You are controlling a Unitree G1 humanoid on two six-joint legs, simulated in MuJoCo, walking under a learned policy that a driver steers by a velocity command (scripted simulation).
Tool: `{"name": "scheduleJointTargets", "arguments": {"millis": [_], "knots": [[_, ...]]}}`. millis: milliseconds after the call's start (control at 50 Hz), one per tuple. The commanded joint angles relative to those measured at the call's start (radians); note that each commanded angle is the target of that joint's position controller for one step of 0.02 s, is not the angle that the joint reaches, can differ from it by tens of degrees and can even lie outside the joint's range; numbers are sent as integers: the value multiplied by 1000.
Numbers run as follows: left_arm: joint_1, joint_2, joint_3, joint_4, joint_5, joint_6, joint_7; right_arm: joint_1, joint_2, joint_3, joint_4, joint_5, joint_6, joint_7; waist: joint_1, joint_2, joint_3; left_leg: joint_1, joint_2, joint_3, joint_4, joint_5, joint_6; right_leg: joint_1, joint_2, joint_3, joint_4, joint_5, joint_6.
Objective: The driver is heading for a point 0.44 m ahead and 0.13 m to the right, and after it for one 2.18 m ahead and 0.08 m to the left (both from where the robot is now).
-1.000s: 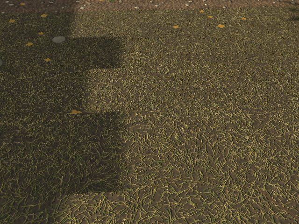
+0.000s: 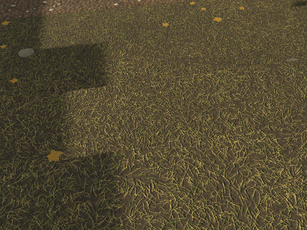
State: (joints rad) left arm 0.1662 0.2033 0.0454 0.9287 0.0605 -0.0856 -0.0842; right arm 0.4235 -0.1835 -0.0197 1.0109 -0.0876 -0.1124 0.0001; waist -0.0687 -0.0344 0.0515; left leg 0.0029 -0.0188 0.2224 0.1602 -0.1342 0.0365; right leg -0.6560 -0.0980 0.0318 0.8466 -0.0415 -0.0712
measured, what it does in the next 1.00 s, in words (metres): goes down: right foot, then left foot 0.17 m lower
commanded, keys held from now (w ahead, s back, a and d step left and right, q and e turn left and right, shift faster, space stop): w+e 0.38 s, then q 0.62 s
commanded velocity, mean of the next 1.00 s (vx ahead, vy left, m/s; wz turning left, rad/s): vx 0.30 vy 0.00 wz -0.10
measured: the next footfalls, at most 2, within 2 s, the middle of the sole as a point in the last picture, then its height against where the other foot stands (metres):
right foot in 0.24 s outside the picture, level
left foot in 0.76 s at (157, 222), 0.17 m lower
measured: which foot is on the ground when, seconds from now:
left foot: down 0.00-0.24, up 0.26-0.74, down 0.76-1.00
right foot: up 0.00-0.22, down 0.24-0.78, up 0.80-1.00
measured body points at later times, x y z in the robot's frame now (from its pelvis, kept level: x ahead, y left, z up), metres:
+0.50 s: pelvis +0.25 -0.09 -0.02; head +0.26 -0.10 +0.43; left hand +0.26 +0.16 -0.16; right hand +0.39 -0.38 -0.11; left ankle +0.41 +0.02 -0.70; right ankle +0.18 -0.17 -0.75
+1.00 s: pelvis +0.49 -0.09 -0.18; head +0.52 -0.10 +0.27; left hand +0.64 +0.14 -0.29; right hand +0.58 -0.36 -0.30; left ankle +0.56 -0.02 -0.92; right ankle +0.53 -0.25 -0.85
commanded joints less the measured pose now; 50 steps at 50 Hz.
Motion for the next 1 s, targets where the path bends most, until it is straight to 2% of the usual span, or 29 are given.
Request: {"name": "scheduleJointTargets", "arguments": {"millis": [20, 100, 160, 180, 200, 240, 280, 300, 320, 380, 400, 420, 440, 480, 500, 560, 600, 620, 640, 660, 680, 720, 760, 780, 800, 820, 900, 940, 1000], "knots": [[-7, 8, -5, -64, 1, 2, -12, -69, -75, -1, -57, -13, -21, 27, 59, 82, 22, -170, 277, -28, -85, 223, 186, 123, -12, 7, -19, 128, 12], [11, 64, 8, -86, 17, 3, 6, -66, -108, 1, -40, -19, -37, 30, 86, 76, 55, -9, 350, -48, 0, 266, 181, 36, -28, 60, 21, 61, -8], [-102, 53, 9, -143, 17, 1, 9, 28, -140, -10, -18, 3, -23, -5, 27, 94, 64, 143, 363, -17, 74, 354, 155, 10, -10, -16, -52, -172, -5], [-173, 60, 11, -168, 8, -2, 7, 66, -166, -24, -5, 45, -11, -13, -7, 78, 79, 166, 347, 15, 90, 383, 159, 36, 39, -109, -185, -318, 7], [-116, 39, 7, -167, 2, -9, 13, 72, -191, -30, -7, 4, 2, -23, 20, 124, 52, 111, 372, 18, 163, 561, 145, 179, 52, -100, -108, -226, 0], [97, 149, 61, -107, -23, -49, 35, 13, -231, -52, -22, 10, 6, -15, 111, 58, -47, -13, 275, 97, 470, 625, 108, 488, 183, -186, -273, -101, -46], [453, 246, 84, -31, 33, -56, 84, -9, -56, -2, -113, -27, -24, 42, 201, -177, -390, -638, -2, -57, 1039, -486, -46, 1176, -116, 520, -413, 89, -397], [563, 206, 90, 50, 44, -71, 74, -283, -86, -10, -181, 26, -34, 78, 314, -59, -124, -891, -3, -235, 1120, -486, 1, 1099, -127, 563, -517, -3, -299], [469, 185, 90, 41, 11, -80, 66, -379, -74, -10, -221, 46, -38, 71, 278, -26, -10, -924, 60, -289, 1128, -428, 16, 920, -148, 501, -521, -73, -273], [264, 28, 17, 1, -14, -65, 24, -304, -53, -14, -212, 3, -14, 20, 90, 16, 28, -672, 125, -315, 1055, -308, 19, 447, -120, 380, -472, -74, -270], [217, 44, 17, -19, -20, -54, 26, -291, -31, -9, -212, 7, 5, 18, 73, 11, 28, -644, 120, -287, 1014, -254, 15, 365, -95, 309, -488, -25, -258], [158, 197, 58, -49, -85, -10, 67, -157, -119, -47, -170, 88, 56, 7, 5, 10, 29, -522, 96, -205, 870, -163, -36, 311, -92, 264, -545, 422, -226], [161, 230, 62, -44, -71, -1, 75, -169, -122, -52, -164, 98, 85, -4, 16, -20, 47, -524, 87, -199, 864, -47, -41, 289, -103, 226, -531, 545, -212], [217, 133, 37, 6, -92, -9, 106, -311, -128, -60, -226, 82, 94, -5, 50, -28, 48, -581, 102, -247, 656, 232, -36, 321, -37, 175, -497, 248, -131], [263, -102, -44, -22, 61, -53, 100, -236, 50, 16, -170, -54, 46, 50, 102, 50, -80, -471, 163, -337, 558, 641, 3, 276, 41, 32, -328, -93, -82], [217, 38, -31, -33, 30, -45, 78, -282, -74, -15, -201, -22, 30, 85, 79, 2, 4, -313, 109, -247, 575, 758, 14, 12, 41, 68, -308, -259, -107], [388, 25, -50, 17, 8, -55, 89, -380, -149, -31, -230, -10, 44, 64, 145, 36, 51, -577, 150, -265, 476, 610, -18, 293, -49, 170, -196, -233, -121], [380, 133, -4, 17, -74, -23, 120, -488, -91, -29, -263, 99, 49, 46, 201, 21, 27, -585, 50, -252, 366, 574, -11, 387, -30, 171, -148, -112, -129], [414, 143, -2, 28, -55, 5, 141, -497, -78, -23, -258, 120, 54, 42, 229, 3, 35, -597, 61, -274, 313, 574, -9, 454, -28, 155, -73, -68, -120], [522, 26, -58, 61, -5, -19, 125, -467, -136, -14, -217, -15, 47, 54, 246, 60, 97, -778, 201, -291, 173, 589, -16, 631, -78, 218, -33, -205, -57], [557, 23, -58, 79, -15, -17, 117, -463, -124, -21, -210, -39, 52, 56, 260, 5, 110, -745, 195, -266, 141, 575, -18, 639, -76, 223, -13, -162, -69], [559, 35, -67, 87, -41, -6, 101, -354, -140, -25, -142, -23, 47, 54, 228, 41, 102, -483, 169, -212, 88, 564, -27, 514, -40, 183, 80, -97, -41], [465, 161, -38, 55, -6, 22, 29, -1, -219, -70, -61, 30, 31, 12, 34, 121, -73, 170, 100, -122, 101, 765, 30, 237, 106, 10, 377, -52, 43], [448, 23, -70, -22, -8, 18, -12, 244, -322, -95, -49, 58, 39, 13, -41, 341, -380, 737, 294, -306, 396, 1336, 319, -106, 196, -48, 867, -412, 173], [359, 60, -77, -86, -13, 25, -25, 230, -333, -110, -48, 49, 48, 34, -75, 328, -589, 930, 453, -519, 522, 1460, 471, -295, 181, -32, 1243, -956, 223], [182, 124, -56, -173, -35, 23, -12, 97, -294, -104, -125, 6, 45, 30, -85, 55, -498, 747, 464, -567, 467, 1279, 414, -411, 136, 0, 1228, -875, 214], [241, 67, -47, -184, 22, 0, 112, -239, -207, -48, -259, 41, -13, 38, 163, 85, -45, -470, 313, -424, 89, 622, 361, 86, -11, 47, 630, -464, 131], [313, 63, -35, -145, 8, 5, 89, -252, -253, -65, -286, 48, -32, 36, 169, 43, -65, -564, 170, -330, 86, 446, 332, 243, 38, -49, 210, -157, 138], [225, 79, -29, -144, -11, 48, 79, -226, -262, -86, -315, 54, -22, 49, 128, 128, -131, -425, 228, -460, 79, 445, 324, 287, 58, -35, 11, -185, 150]]}}
Over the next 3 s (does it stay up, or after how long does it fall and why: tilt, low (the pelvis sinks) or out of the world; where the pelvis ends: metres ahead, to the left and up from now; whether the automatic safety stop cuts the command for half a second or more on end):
stays up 0.63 -0.14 -0.18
